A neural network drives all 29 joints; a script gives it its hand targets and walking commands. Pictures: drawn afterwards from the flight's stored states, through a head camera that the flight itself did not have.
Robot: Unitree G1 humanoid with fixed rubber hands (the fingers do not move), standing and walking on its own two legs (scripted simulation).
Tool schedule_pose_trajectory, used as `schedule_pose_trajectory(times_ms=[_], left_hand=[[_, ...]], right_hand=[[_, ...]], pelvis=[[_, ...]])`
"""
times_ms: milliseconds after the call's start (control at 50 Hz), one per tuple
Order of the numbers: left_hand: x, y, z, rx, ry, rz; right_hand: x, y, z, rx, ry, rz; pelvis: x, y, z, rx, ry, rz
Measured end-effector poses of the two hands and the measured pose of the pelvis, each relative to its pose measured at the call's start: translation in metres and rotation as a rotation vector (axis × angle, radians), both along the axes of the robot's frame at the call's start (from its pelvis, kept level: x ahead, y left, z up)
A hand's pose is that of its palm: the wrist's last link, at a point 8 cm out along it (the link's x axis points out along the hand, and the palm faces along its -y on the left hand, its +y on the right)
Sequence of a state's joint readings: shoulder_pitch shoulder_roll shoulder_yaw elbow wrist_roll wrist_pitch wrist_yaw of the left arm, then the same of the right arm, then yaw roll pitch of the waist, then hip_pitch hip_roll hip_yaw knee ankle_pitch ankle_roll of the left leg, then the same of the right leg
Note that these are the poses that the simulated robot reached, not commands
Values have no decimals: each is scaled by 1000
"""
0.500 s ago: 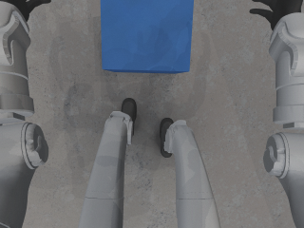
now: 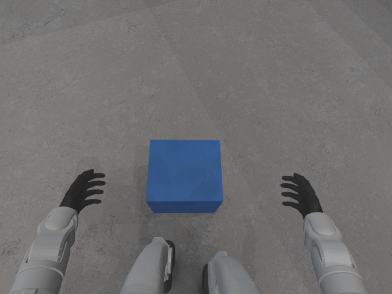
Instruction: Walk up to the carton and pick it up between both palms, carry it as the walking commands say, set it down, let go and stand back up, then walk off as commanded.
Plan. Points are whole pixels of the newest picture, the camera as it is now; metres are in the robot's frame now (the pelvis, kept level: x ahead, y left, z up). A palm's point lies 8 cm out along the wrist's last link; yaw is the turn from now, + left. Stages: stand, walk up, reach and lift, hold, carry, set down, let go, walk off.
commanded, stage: let go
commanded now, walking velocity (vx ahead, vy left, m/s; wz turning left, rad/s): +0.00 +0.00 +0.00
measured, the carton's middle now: (184, 178) +0.50 +0.05 -0.59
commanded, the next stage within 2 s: stand in 0.72 s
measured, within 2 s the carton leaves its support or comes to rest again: neither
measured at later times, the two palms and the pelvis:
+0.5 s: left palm (70, 225) +0.23 +0.24 -0.03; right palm (337, 251) +0.21 -0.25 -0.02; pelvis +0.05 -0.01 +0.03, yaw -1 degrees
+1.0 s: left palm (64, 219) +0.23 +0.25 -0.02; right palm (341, 247) +0.21 -0.26 -0.03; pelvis +0.06 -0.01 +0.03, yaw -1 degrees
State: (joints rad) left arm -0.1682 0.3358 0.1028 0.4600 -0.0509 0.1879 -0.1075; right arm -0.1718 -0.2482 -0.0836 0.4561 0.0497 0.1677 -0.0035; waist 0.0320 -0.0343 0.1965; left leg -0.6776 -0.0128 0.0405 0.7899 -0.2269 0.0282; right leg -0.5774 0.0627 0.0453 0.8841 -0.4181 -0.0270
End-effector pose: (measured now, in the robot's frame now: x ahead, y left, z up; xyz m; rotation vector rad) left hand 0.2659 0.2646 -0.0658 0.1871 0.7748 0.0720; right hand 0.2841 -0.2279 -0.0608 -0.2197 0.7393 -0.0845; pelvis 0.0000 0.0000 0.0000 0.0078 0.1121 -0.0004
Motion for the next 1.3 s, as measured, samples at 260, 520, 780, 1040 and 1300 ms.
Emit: schedule_pose_trajectory(times_ms=[260, 520, 780, 1040, 1300], left_hand=[[-44, -13, 17, -15, 23, 6], [-42, -21, 34, -16, -16, 4], [-44, -12, 37, 60, -30, 55], [-34, -11, 43, 82, -115, 58], [-52, -6, 30, 85, -53, 78]], right_hand=[[-68, -17, 26, -14, 63, -36], [-80, -22, 36, 1, 55, -29], [-83, -26, 33, -22, 48, -21], [-71, -31, 35, -21, -11, -26], [-80, -33, 27, -21, 16, -46]], pelvis=[[39, -3, 28, 6, -143, -6], [45, -10, 33, 14, -224, -9], [49, -10, 33, 15, -211, -9], [62, -13, 33, 19, -180, -10], [60, -12, 33, 18, -181, -9]])
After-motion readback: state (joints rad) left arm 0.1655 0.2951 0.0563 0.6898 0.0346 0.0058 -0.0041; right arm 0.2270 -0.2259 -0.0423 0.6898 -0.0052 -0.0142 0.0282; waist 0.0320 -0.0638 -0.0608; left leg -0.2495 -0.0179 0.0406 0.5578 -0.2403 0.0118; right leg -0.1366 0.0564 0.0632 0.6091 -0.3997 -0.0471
